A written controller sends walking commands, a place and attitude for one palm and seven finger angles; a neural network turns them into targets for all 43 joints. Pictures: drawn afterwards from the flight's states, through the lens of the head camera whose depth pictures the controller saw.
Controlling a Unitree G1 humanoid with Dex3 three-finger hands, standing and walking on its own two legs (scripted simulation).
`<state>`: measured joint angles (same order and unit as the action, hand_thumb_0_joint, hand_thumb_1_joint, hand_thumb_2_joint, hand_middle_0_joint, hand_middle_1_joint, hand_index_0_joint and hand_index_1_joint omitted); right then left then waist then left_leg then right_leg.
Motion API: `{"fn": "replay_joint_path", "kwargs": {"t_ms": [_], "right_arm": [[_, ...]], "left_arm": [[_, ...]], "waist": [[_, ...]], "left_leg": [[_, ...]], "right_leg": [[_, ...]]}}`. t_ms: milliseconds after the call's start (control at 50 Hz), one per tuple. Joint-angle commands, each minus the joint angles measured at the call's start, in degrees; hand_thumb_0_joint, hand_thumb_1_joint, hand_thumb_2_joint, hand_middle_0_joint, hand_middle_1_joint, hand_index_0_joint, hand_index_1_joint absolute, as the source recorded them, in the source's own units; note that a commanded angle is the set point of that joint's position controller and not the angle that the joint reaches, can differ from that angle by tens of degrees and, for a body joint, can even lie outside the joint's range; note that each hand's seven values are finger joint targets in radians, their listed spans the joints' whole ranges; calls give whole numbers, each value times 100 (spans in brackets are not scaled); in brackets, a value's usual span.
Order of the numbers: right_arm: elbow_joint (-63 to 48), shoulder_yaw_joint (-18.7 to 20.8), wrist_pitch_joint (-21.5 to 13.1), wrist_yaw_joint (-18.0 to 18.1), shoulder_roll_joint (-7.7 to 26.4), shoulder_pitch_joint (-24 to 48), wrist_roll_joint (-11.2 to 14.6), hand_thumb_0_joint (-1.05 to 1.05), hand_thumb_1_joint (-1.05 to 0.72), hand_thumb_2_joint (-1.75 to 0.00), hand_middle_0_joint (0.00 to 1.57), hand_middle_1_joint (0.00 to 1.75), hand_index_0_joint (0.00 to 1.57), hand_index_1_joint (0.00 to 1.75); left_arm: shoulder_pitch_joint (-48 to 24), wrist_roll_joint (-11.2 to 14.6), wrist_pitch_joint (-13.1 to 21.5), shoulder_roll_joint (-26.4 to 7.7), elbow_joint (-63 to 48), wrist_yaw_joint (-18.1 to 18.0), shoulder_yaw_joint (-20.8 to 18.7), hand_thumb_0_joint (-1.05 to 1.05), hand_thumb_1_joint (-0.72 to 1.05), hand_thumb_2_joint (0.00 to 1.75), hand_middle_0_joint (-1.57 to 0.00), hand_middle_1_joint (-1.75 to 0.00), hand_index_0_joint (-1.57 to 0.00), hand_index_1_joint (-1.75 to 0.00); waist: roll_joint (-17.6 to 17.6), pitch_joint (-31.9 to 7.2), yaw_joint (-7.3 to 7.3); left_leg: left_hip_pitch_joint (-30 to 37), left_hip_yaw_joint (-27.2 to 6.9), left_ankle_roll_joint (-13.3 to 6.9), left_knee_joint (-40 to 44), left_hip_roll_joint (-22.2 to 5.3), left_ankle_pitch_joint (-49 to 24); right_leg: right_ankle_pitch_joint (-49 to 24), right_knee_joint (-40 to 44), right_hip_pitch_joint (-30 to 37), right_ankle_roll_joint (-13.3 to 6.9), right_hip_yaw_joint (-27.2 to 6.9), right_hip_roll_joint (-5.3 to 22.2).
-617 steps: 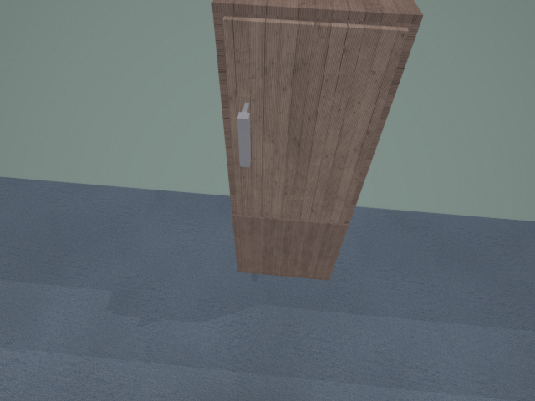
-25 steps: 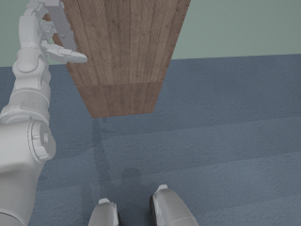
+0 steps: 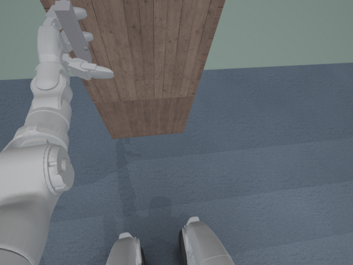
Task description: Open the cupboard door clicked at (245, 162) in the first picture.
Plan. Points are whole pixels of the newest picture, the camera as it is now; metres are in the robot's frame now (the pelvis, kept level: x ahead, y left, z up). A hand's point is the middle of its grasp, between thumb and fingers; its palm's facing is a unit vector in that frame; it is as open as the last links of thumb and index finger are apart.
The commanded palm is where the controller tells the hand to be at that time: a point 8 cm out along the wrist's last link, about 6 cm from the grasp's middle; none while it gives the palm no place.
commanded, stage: slide the fingers in behind the handle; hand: left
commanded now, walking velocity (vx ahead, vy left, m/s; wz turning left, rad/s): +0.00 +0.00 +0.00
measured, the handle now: (76, 29) +0.61 +0.13 +0.08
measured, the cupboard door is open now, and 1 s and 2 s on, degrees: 0 0 49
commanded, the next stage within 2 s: close the thumb around the handle in 0.04 s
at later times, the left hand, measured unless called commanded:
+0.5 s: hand (81, 49) +0.55 +0.12 +0.09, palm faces -0.04 -1.00 -0.03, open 10.3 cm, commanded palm +0.54 +0.16 +0.08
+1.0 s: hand (86, 47) +0.56 +0.11 +0.08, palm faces -0.03 -1.00 -0.01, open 5.9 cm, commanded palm +0.53 +0.15 +0.08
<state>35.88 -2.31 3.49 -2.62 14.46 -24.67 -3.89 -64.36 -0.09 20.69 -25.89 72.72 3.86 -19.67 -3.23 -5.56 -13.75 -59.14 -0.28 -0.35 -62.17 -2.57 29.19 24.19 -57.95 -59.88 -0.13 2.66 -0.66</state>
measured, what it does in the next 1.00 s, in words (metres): stands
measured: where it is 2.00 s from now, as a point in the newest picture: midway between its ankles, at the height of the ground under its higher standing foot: outside the picture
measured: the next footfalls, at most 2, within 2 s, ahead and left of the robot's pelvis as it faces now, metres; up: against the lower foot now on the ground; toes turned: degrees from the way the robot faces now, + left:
none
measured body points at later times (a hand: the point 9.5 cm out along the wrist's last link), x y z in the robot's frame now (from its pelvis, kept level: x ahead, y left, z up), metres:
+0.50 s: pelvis -0.01 +0.00 +0.00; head +0.15 +0.01 +0.42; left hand +0.55 +0.17 +0.09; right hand -0.04 -0.26 -0.11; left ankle -0.01 +0.11 -0.66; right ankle +0.02 -0.12 -0.66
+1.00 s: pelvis -0.01 +0.01 +0.00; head +0.15 +0.02 +0.42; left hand +0.56 +0.16 +0.09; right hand -0.05 -0.24 -0.11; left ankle -0.01 +0.11 -0.66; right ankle +0.02 -0.12 -0.66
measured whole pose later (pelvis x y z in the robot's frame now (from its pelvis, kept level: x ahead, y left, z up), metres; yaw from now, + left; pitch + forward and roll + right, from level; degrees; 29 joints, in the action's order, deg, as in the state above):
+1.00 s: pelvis -0.01 +0.01 +0.00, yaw -1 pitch +26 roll -3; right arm 35.5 -2.9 2.4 -2.2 14.5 -25.1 -4.0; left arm -66.0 -0.3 20.5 -26.3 73.6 3.7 -20.4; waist -3.3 -5.9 -14.8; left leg -61.0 0.0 -1.0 -63.8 -2.5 28.9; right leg 23.4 -58.7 -61.5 0.4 2.2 -0.7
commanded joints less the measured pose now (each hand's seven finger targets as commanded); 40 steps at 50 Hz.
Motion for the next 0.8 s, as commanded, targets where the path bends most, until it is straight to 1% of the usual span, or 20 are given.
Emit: {"fn": "replay_joint_path", "kwargs": {"t_ms": [0,100,120,160,220,240,260,280,300,340,360,380,460,480,540,620,660,740,760,780], "right_arm": [[-116,406,-103,69,1052,-1334,17,0,-90,-90,20,30,20,30],[-60,377,-125,74,1055,-1311,28,0,-90,-90,20,30,20,30],[-77,370,-117,82,1074,-1321,31,0,-90,-90,20,30,20,30],[-142,349,-118,100,1061,-1302,44,0,-90,-90,20,30,20,30],[-183,348,-133,107,1055,-1258,47,0,-90,-90,20,30,20,30],[-179,352,-146,112,1052,-1281,42,0,-90,-90,20,30,20,30],[-179,355,-152,119,1067,-1278,49,0,-90,-90,20,30,20,30],[-197,358,-157,115,1066,-1263,53,0,-90,-90,20,30,20,30],[-193,372,-164,125,1081,-1260,56,0,-90,-90,20,30,20,30],[-169,381,-184,119,1068,-1279,52,0,-90,-90,20,30,20,30],[-118,388,-180,111,1073,-1282,56,0,-90,-90,20,30,20,30],[-110,401,-178,104,1077,-1269,60,0,-90,-90,20,30,20,30],[-39,393,-168,124,1112,-1291,60,0,-90,-90,20,30,20,30],[-19,387,-177,118,1101,-1283,59,0,-90,-90,20,30,20,30],[-52,356,-192,143,1138,-1321,27,0,-90,-90,20,30,20,30],[-125,319,-211,114,1090,-1258,16,0,-90,-90,20,30,20,30],[-137,325,-224,97,1085,-1253,-3,0,-90,-90,20,30,20,30],[-168,336,-190,114,1114,-1278,23,0,-90,-90,20,30,20,30],[-175,335,-162,130,1144,-1274,34,0,-90,-90,20,30,20,30],[-187,327,-161,129,1126,-1260,35,0,-90,-90,20,30,20,30]], "left_arm": [[-2952,115,500,-945,-1514,78,-2,0,-50,30,-30,-120,-30,-120],[-2755,36,490,-1119,-1058,60,-75,0,-50,30,-30,-120,-30,-120],[-2670,0,436,-1298,-945,53,-199,0,-50,30,-30,-120,-30,-120],[-2701,-33,424,-1417,-1052,70,-210,0,-39,35,-31,-121,-31,-121],[-2708,-6,418,-1437,-1143,119,-227,0,-22,42,-32,-123,-32,-123],[-2853,38,459,-1362,-1225,139,-183,0,-16,44,-32,-124,-32,-124],[-2789,63,478,-1524,-1267,154,-316,0,-11,47,-33,-124,-33,-124],[-2805,84,492,-1497,-1325,184,-291,0,-5,49,-33,-125,-33,-125],[-2874,100,538,-1560,-1487,206,-327,0,0,52,-34,-125,-34,-125],[-2966,133,581,-1320,-1572,262,-135,0,12,56,-34,-127,-34,-127],[-2933,109,579,-1292,-1511,268,-100,0,17,59,-35,-127,-35,-127],[-2860,127,559,-1060,-1484,282,52,0,23,61,-35,-128,-35,-128],[-3014,153,420,-1026,-1216,242,71,0,45,71,-37,-130,-37,-130],[-3002,168,365,-874,-1064,219,157,0,51,73,-37,-131,-37,-131],[-2969,145,373,-1360,-1030,114,-264,0,68,80,-38,-133,-38,-133],[-2837,-23,463,-1521,-980,64,-285,0,90,90,-40,-135,-40,-135],[-2988,-68,558,-1477,-1206,75,-199,0,90,90,-40,-135,-40,-135],[-2912,23,455,-1479,-1044,136,-277,0,90,90,-40,-135,-40,-135],[-2864,26,381,-1660,-959,107,-433,0,90,90,-40,-135,-40,-135],[-3023,54,327,-1499,-1010,83,-324,0,90,90,-40,-135,-40,-135]], "waist": [[-608,-3429,-193],[-357,-2925,-227],[-250,-2846,-196],[-481,-2998,-139],[-500,-3101,-122],[-472,-3150,-200],[-519,-3235,-122],[-464,-3305,-136],[-605,-3459,-117],[-667,-3516,-180],[-762,-3470,-161],[-746,-3437,-194],[-596,-3076,-272],[-543,-2918,-337],[-433,-2977,-233],[-440,-2892,-169],[-744,-3166,-173],[-553,-3140,-195],[-536,-3150,-147],[-528,-3121,-216]], "left_leg": [[2184,-226,-91,442,199,-2785],[1551,-131,-147,443,232,-2282],[1391,-102,-163,458,241,-2167],[1426,-80,-162,464,256,-2225],[1452,-73,-158,432,248,-2243],[1522,-90,-175,420,243,-2295],[1520,-87,-157,414,240,-2318],[1501,-88,-156,426,244,-2281],[1658,-106,-145,425,236,-2379],[1866,-137,-144,406,227,-2497],[2002,-180,-108,434,207,-2526],[2123,-196,-104,440,202,-2548],[1994,-238,-110,490,186,-2275],[1937,-229,-121,497,195,-2191],[1694,-213,-149,463,211,-2198],[1424,-172,-149,424,222,-2115],[1722,-213,-125,387,204,-2321],[1713,-238,-129,415,188,-2299],[1673,-235,-118,420,191,-2238],[1660,-228,-125,428,199,-2191]], "right_leg": [[-2477,517,1720,-78,-60,-222],[-2267,579,1834,-61,-140,-206],[-2221,600,1932,-59,-163,-201],[-2320,566,2024,-78,-190,-187],[-2314,554,2037,-73,-199,-191],[-2389,549,2016,-73,-203,-201],[-2422,543,2109,-72,-212,-201],[-2422,549,2178,-61,-222,-206],[-2461,528,2150,-72,-214,-199],[-2487,514,2003,-80,-185,-209],[-2390,513,1857,-79,-134,-210],[-2307,544,1719,-74,-107,-214],[-1956,610,1493,-66,-67,-220],[-1876,654,1410,-60,-57,-226],[-1948,585,1591,-81,-98,-225],[-1941,513,1678,-78,-128,-205],[-2011,434,1547,-98,-102,-198],[-1969,458,1563,-89,-75,-225],[-1899,466,1563,-78,-69,-217],[-1865,479,1518,-61,-62,-213]]}}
